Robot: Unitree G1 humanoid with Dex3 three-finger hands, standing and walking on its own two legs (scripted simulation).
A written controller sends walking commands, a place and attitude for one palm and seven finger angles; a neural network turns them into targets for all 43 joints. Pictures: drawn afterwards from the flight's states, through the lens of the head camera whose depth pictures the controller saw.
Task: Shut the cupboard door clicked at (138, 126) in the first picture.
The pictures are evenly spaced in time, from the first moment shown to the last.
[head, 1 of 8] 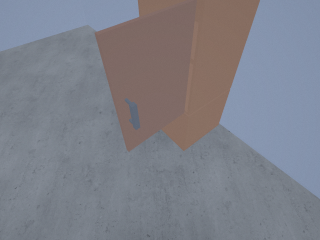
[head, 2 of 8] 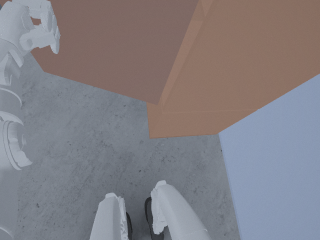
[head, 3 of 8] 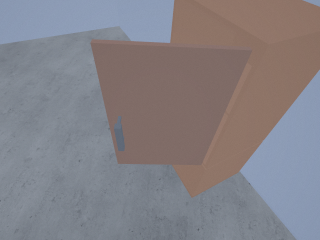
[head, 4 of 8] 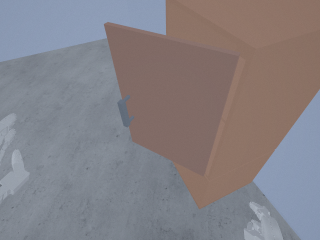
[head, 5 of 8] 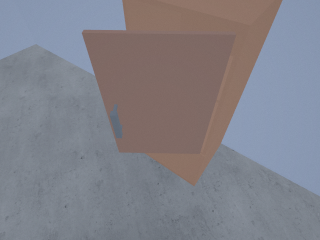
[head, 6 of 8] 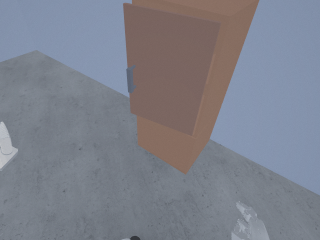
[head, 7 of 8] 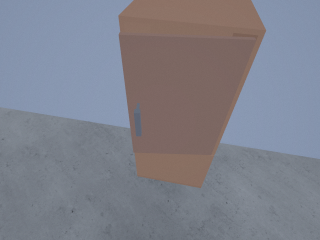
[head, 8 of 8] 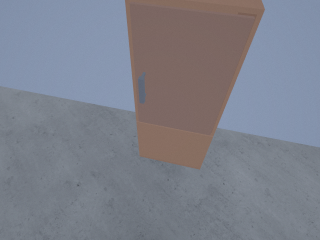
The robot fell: no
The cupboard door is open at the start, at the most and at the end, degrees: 92 92 0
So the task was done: yes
